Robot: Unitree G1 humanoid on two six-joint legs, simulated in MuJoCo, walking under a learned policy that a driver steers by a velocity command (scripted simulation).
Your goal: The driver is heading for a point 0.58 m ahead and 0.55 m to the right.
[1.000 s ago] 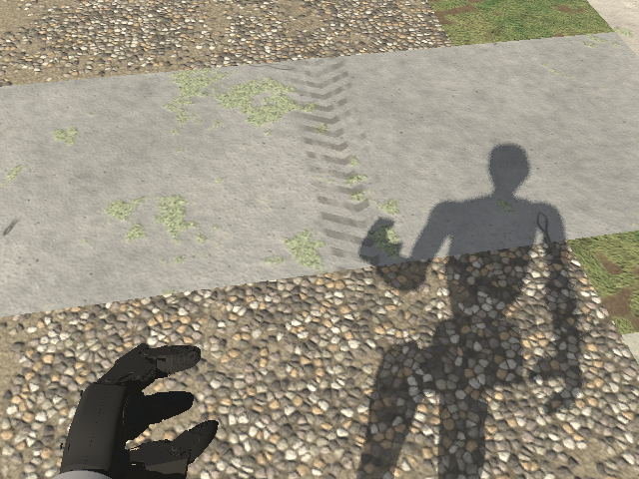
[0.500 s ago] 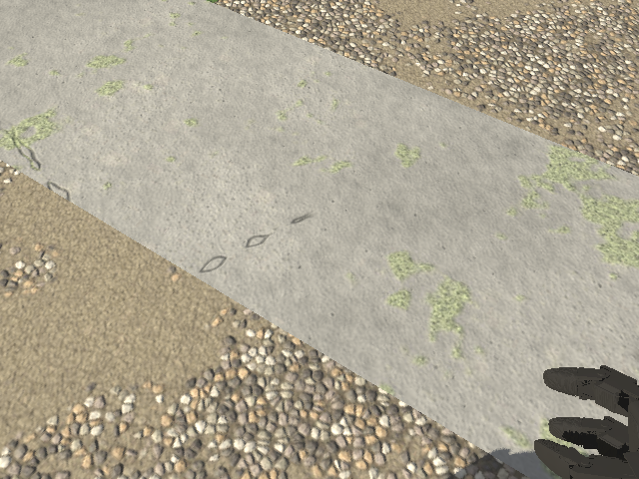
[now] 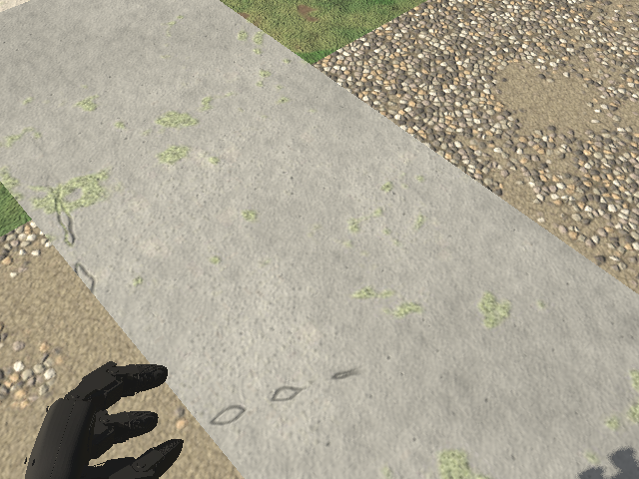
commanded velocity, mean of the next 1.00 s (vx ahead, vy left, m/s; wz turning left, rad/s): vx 0.11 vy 0.00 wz -0.37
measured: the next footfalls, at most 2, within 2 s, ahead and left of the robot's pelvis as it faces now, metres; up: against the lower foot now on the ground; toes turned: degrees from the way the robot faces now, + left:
left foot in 0.30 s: +0.23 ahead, +0.10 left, +0.00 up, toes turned +0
right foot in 0.68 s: +0.19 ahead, -0.16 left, +0.00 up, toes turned -15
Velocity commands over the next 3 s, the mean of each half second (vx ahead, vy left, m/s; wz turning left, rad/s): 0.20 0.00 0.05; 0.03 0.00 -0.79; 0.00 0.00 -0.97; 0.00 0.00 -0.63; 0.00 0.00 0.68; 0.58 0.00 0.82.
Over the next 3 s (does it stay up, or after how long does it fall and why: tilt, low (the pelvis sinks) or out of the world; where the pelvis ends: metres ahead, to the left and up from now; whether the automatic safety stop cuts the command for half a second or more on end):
stays up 0.38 -0.27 0.02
